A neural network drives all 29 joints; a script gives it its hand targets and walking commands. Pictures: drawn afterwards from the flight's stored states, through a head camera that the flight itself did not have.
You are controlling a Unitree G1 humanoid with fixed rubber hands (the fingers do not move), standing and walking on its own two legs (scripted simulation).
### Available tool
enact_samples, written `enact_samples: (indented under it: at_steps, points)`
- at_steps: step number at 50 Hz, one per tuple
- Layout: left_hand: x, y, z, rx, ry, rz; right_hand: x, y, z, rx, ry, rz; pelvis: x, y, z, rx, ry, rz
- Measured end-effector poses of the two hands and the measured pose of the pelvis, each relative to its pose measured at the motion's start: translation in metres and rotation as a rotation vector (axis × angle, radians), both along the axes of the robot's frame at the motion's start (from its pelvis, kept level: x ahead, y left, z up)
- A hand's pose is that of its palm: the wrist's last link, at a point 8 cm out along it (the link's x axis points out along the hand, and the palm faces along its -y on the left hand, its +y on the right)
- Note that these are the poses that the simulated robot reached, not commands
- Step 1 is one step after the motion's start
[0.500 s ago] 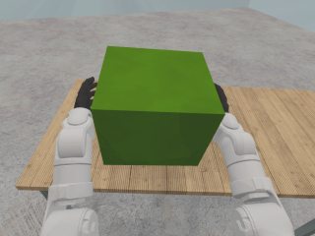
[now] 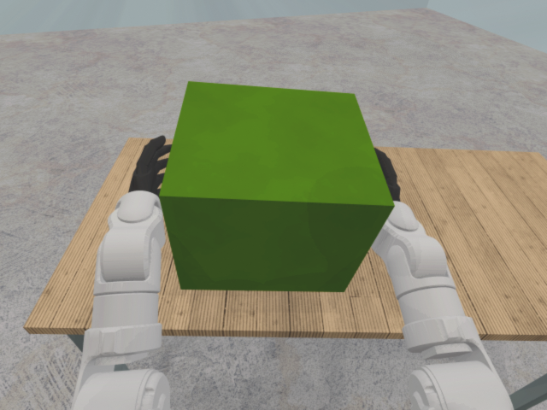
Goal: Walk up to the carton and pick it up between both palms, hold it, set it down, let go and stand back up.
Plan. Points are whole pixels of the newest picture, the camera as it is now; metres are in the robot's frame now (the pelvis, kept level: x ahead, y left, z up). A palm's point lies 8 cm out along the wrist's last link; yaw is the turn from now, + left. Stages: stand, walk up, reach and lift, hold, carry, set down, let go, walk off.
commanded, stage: hold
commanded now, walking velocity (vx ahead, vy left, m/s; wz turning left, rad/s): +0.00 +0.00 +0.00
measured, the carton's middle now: (268, 190) +0.38 +0.00 +0.16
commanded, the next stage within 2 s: none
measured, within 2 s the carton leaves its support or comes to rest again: neither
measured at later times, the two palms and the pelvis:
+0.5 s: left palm (142, 193) +0.36 +0.17 +0.17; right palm (379, 199) +0.36 -0.16 +0.16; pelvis +0.00 +0.00 +0.00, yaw +1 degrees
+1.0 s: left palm (143, 194) +0.35 +0.17 +0.17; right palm (380, 200) +0.36 -0.16 +0.16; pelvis +0.00 +0.00 +0.00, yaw +0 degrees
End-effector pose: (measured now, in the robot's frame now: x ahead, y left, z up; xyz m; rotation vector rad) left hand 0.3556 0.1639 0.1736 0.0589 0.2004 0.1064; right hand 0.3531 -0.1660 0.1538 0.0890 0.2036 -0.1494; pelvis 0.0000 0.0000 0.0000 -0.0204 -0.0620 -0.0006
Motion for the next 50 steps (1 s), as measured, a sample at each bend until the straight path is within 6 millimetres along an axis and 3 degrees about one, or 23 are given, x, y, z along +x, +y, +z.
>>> enact_samples:
  at_steps: [50]
  points:
    - [-0.001, 0.004, 0.0003, -0.01, 0.004, 0.013, 0.0029, 0.0039, 0.0035, -0.009, 0.004, 0.011, -0.0019, -0.0018, 0.0003, 0.002, 0.006, -0.001]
